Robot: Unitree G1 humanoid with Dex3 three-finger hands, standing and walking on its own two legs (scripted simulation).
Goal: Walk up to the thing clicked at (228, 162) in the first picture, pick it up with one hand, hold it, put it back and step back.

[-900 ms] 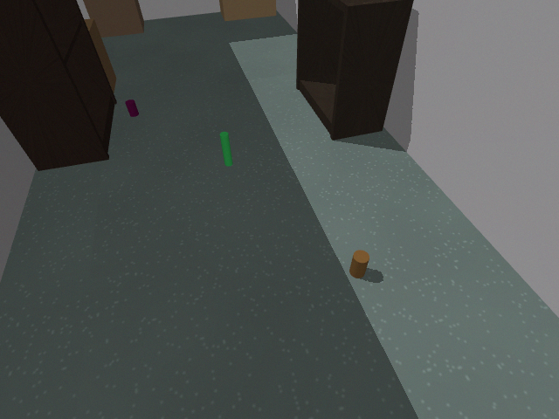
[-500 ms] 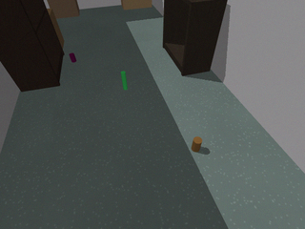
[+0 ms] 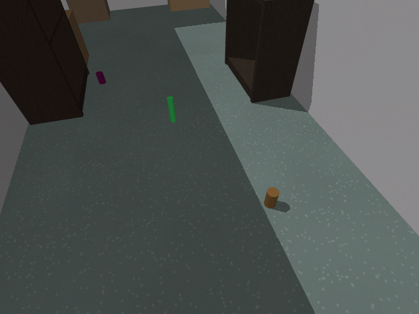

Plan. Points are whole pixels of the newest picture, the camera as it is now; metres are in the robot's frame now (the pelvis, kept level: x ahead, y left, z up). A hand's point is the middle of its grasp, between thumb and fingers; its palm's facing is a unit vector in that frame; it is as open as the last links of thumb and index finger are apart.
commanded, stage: stand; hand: left
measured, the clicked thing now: (171, 109) +1.62 +0.30 -0.68
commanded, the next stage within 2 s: walk up in 0.22 s
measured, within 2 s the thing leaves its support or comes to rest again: neither
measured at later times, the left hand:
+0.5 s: hand out of the picture +0.06 +0.31 -0.15, palm faces +0.09 -0.92 -0.38, open 7.4 cm
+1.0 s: hand (77, 236) +0.36 +0.37 -0.15, palm faces -0.05 -0.94 -0.33, open 7.4 cm
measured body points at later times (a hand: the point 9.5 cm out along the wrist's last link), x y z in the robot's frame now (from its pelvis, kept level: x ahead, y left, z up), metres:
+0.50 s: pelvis +0.06 +0.02 -0.01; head +0.05 +0.02 +0.44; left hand +0.06 +0.35 -0.12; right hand +0.15 -0.31 -0.12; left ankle +0.09 +0.13 -0.72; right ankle +0.00 -0.12 -0.75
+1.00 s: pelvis +0.28 +0.09 -0.01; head +0.28 +0.10 +0.44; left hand +0.36 +0.42 -0.12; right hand +0.30 -0.24 -0.11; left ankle +0.20 +0.18 -0.75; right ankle +0.45 -0.08 -0.70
